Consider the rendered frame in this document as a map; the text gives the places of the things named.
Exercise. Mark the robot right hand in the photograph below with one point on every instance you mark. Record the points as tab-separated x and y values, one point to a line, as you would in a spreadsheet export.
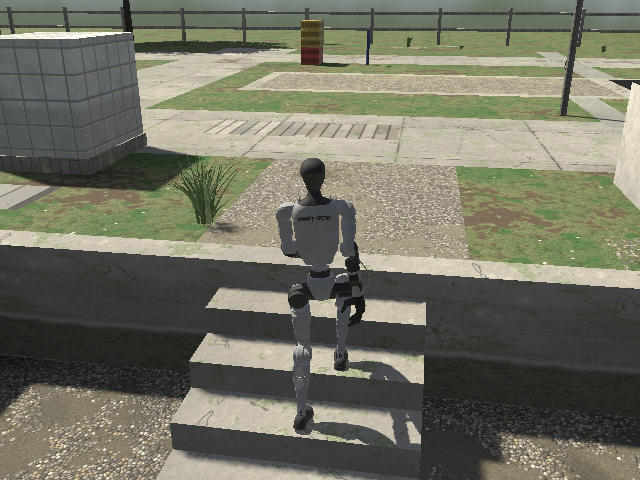
359	303

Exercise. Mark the robot left forearm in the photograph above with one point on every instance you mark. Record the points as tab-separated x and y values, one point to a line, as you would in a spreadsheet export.
296	255

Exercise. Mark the left robot shin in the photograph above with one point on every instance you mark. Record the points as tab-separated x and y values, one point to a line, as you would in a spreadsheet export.
301	379

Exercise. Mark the right robot thigh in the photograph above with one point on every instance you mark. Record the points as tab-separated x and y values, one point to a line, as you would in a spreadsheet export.
342	290

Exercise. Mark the robot left upper arm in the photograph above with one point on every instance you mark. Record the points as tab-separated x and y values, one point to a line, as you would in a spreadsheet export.
283	215

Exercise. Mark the robot right forearm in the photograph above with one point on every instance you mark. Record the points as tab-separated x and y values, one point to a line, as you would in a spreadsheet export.
354	274

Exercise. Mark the robot right upper arm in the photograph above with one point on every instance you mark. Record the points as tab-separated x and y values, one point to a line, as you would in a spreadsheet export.
346	209

